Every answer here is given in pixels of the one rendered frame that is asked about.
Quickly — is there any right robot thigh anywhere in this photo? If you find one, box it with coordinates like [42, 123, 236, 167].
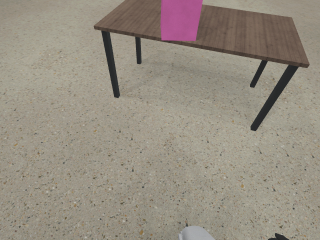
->
[178, 226, 215, 240]

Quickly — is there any table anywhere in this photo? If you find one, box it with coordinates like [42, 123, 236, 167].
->
[94, 0, 310, 131]

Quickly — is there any carton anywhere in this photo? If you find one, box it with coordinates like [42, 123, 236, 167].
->
[160, 0, 203, 41]

